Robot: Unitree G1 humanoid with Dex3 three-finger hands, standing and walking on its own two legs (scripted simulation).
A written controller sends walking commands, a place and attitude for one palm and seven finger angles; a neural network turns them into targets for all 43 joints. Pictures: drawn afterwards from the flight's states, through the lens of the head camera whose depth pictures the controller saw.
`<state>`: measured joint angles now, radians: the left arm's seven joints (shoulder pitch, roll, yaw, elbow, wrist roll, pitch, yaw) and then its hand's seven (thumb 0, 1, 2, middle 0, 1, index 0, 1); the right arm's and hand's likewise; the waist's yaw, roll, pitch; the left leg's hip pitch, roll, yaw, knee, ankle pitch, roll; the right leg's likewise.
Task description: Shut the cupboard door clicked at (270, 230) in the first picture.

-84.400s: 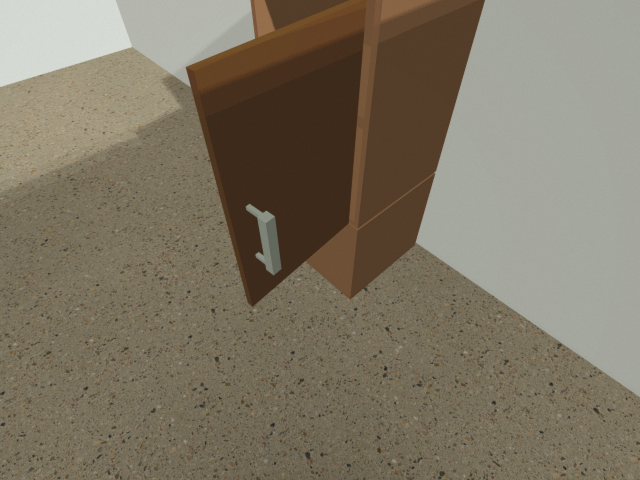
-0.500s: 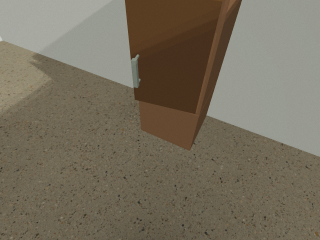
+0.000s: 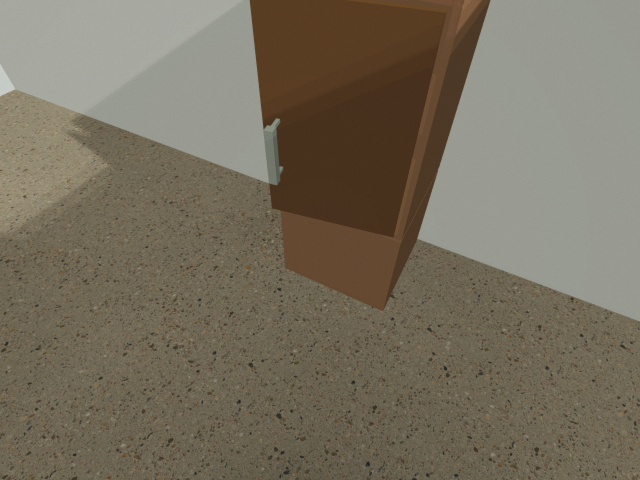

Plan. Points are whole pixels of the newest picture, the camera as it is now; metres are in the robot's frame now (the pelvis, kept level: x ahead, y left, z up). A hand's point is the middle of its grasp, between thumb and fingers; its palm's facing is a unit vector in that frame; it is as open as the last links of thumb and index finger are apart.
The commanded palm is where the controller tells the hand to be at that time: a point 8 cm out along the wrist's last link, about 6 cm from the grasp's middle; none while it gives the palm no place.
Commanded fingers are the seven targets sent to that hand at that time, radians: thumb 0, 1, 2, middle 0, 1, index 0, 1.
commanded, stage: walk to a spot facing it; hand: left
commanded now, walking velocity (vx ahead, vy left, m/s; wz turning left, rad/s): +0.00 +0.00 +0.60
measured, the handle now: (275, 152) +0.87 +0.17 -0.12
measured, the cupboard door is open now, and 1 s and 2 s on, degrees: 10 10 10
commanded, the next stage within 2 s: turn to face it in 1.82 s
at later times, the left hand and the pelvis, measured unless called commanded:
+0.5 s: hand out of the picture +0.00 +0.25 -0.18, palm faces +0.27 -0.93 -0.25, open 7.3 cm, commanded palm none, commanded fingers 0.00 0.90 0.90 -0.20 -0.30 -0.20 -0.30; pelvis -0.02 +0.03 -0.01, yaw +16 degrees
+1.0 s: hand out of the picture -0.08 +0.17 -0.17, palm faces +0.60 -0.76 -0.26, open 7.3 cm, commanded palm none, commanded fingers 0.00 0.90 0.90 -0.20 -0.30 -0.20 -0.30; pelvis -0.01 -0.02 -0.01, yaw +38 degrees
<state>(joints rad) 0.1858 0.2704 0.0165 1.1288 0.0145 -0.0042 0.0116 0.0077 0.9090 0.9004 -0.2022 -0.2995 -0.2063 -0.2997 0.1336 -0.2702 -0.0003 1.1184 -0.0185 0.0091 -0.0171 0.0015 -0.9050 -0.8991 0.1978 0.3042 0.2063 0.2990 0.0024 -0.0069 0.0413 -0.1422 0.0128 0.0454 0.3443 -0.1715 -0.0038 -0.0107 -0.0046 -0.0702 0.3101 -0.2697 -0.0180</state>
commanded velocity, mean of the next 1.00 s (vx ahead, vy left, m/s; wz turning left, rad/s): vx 0.00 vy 0.00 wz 0.60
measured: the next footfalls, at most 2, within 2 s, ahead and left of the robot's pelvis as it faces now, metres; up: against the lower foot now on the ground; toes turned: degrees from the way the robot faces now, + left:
right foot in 0.72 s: +0.06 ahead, -0.11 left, +0.00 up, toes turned +24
left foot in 1.08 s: -0.07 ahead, +0.11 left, +0.00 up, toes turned +45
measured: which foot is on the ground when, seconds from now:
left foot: down 0.00-0.72, up 0.74-1.00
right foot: down 0.00-0.32, up 0.34-0.70, down 0.72-1.00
